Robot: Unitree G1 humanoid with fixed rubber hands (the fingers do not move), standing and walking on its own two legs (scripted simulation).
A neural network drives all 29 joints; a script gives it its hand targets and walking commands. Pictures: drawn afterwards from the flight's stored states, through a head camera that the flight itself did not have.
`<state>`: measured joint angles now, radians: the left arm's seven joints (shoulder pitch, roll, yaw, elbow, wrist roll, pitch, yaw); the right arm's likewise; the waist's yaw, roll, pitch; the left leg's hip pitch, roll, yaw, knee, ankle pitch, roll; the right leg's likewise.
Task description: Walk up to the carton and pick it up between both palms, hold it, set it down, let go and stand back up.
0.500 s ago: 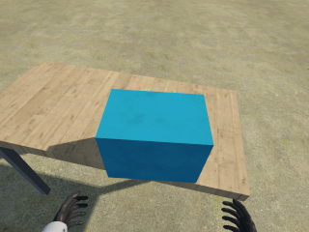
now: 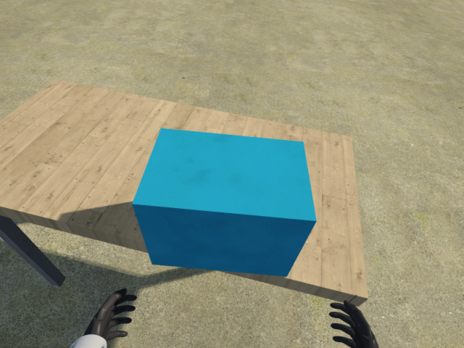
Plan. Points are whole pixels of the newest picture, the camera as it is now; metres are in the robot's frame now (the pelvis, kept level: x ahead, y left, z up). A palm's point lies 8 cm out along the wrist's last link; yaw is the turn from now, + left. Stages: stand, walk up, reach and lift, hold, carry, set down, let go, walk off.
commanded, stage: let go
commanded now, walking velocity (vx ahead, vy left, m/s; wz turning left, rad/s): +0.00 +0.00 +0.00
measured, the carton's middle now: (225, 204) +0.37 +0.03 +0.02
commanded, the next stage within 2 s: stand in 0.04 s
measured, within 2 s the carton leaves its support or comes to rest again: neither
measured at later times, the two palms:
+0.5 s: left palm out of the picture +0.05 +0.28 -0.13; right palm out of the picture +0.02 -0.22 -0.13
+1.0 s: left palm out of the picture -0.05 +0.27 -0.15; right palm out of the picture -0.05 -0.15 -0.14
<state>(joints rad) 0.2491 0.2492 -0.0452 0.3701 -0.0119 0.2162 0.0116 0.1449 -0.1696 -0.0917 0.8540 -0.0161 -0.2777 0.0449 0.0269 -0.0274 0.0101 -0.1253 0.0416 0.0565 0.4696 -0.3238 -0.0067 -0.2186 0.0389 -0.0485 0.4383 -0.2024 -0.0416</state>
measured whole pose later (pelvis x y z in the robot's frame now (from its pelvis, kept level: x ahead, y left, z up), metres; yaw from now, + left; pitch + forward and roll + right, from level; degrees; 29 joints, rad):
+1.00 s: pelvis -0.01 +0.07 +0.00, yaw +0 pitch -3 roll +0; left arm 0.37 0.13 -0.02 1.15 0.02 0.01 0.04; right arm 0.36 -0.15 0.00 1.14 -0.02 -0.01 -0.03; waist 0.00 0.00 0.01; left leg -0.08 -0.07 0.10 0.43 -0.31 0.09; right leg -0.20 -0.06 0.00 0.45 -0.20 0.06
